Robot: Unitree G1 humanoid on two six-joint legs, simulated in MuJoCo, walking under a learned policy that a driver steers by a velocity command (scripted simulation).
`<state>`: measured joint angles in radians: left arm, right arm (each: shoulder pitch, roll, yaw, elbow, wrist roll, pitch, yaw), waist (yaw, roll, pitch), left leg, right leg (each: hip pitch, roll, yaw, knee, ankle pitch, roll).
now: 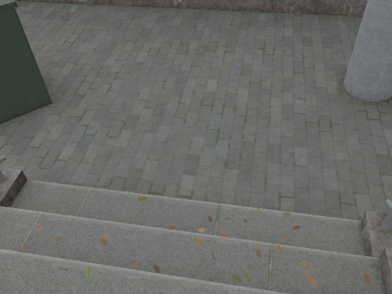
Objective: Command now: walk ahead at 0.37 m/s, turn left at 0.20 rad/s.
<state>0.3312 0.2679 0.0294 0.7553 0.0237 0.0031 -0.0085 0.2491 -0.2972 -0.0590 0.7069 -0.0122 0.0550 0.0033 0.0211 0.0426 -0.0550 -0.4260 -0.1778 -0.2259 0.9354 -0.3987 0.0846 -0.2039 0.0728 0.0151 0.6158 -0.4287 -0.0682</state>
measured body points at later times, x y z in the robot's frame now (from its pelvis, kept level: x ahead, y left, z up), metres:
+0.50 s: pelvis +0.19 +0.07 -0.14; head +0.20 +0.09 +0.31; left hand +0.09 +0.33 -0.28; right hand +0.39 -0.16 -0.23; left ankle +0.25 +0.17 -0.89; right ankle -0.03 -0.09 -0.67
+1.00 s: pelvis +0.41 +0.04 -0.23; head +0.42 +0.03 +0.21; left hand +0.67 +0.22 -0.33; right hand +0.27 -0.16 -0.38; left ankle +0.26 +0.17 -0.89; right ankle +0.57 -0.10 -0.94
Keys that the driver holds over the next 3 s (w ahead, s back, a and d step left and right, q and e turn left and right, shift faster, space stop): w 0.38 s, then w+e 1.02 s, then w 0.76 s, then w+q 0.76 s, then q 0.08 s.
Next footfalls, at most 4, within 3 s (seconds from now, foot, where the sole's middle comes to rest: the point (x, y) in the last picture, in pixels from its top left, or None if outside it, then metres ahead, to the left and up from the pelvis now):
0.46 left None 0.29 0.17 -0.92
1.08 right None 0.59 -0.09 -1.09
1.72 left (224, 253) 0.99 -0.04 -1.25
2.22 right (277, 251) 1.00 -0.31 -1.25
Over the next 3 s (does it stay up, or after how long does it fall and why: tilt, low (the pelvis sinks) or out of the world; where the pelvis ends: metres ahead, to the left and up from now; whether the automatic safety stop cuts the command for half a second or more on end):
stays up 1.35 -0.40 -0.69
